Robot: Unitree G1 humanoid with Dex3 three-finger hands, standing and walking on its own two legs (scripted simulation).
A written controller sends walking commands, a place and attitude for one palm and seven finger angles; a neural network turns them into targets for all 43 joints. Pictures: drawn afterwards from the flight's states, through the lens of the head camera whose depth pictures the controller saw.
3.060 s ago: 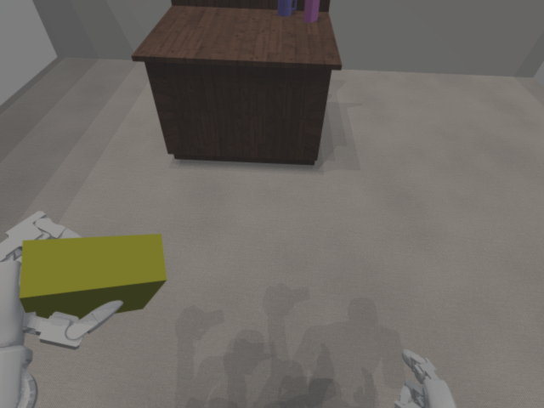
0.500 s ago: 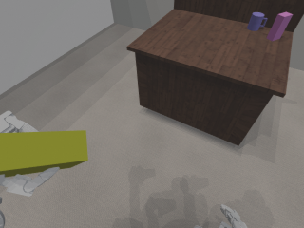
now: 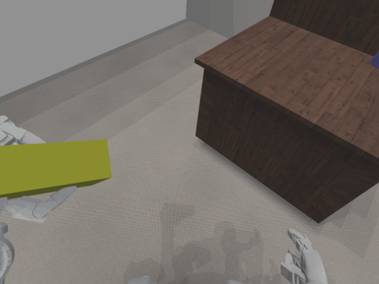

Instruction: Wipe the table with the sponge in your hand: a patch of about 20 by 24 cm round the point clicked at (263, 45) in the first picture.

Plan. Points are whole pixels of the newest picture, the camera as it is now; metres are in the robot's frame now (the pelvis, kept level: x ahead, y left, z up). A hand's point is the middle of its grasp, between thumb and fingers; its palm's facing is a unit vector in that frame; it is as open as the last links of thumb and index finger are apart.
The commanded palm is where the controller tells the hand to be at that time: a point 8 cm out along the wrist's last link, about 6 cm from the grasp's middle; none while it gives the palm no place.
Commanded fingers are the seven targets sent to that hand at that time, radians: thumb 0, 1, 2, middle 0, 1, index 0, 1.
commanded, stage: walk to a spot facing it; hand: left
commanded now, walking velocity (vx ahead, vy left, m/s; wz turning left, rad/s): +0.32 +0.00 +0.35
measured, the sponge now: (69, 169) +0.25 +0.20 +0.17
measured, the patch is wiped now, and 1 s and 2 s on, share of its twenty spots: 0.00 0.00 0.00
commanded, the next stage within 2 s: none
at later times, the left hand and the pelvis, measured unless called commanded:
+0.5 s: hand (71, 153) +0.26 +0.20 +0.19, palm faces +0.55 -0.70 -0.46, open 9.4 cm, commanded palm +0.19 +0.24 +0.20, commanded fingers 0.00 0.10 1.30 -1.20 -1.60 -1.20 -1.60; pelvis +0.10 -0.07 +0.02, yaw +15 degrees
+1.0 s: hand (7, 206) +0.17 +0.23 +0.22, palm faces +0.74 -0.48 -0.46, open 9.3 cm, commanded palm +0.11 +0.24 +0.20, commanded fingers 0.00 0.10 1.30 -1.20 -1.60 -1.20 -1.60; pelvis +0.12 -0.08 +0.02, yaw +31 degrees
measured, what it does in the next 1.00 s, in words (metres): walks ahead, turning left: right foot, then left foot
